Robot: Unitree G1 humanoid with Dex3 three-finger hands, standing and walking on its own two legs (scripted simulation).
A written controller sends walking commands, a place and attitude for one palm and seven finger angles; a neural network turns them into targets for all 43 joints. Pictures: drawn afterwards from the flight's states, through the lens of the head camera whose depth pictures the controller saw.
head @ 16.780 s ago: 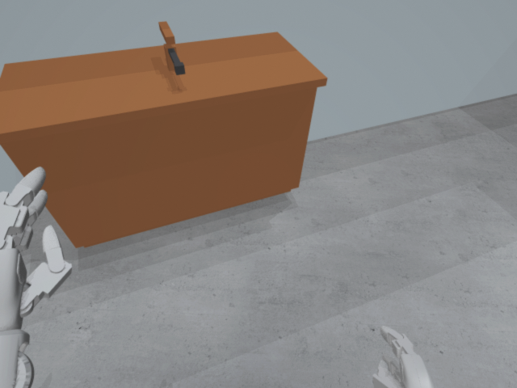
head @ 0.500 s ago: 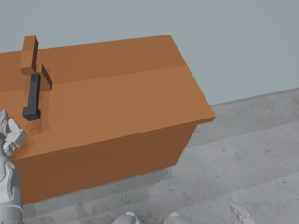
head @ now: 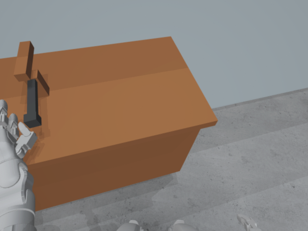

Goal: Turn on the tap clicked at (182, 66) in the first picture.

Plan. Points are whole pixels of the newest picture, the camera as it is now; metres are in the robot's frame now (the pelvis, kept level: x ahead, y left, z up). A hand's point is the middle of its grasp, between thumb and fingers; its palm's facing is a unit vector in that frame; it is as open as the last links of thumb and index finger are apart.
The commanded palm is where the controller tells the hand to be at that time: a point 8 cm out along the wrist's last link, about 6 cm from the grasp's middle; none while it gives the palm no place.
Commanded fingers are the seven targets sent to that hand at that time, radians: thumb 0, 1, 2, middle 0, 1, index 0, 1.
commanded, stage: push the lever round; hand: left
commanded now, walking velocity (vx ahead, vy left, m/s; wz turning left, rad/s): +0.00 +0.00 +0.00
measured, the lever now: (32, 120) +0.36 +0.33 +0.06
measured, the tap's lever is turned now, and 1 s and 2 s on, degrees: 4 24 52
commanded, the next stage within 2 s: none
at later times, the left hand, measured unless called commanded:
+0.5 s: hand (52, 130) +0.34 +0.28 +0.05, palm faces +0.64 -0.76 -0.08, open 7.6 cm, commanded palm +0.30 +0.30 +0.05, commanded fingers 0.00 0.90 0.90 -0.15 -0.15 -0.15 -0.15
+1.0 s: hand (63, 126) +0.36 +0.26 +0.05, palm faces +0.73 -0.68 -0.07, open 7.7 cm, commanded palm +0.31 +0.27 +0.05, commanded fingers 0.00 0.90 0.90 -0.15 -0.15 -0.15 -0.15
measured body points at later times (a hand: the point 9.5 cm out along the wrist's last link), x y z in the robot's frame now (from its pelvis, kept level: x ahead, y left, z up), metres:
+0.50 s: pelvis +0.00 -0.01 +0.00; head +0.06 -0.01 +0.45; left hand +0.30 +0.32 +0.05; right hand +0.13 -0.26 -0.11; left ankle -0.01 +0.08 -0.68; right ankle +0.02 -0.09 -0.68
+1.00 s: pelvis -0.01 -0.02 +0.00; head +0.05 -0.01 +0.45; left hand +0.31 +0.29 +0.05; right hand +0.12 -0.27 -0.11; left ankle -0.01 +0.08 -0.68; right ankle +0.02 -0.09 -0.68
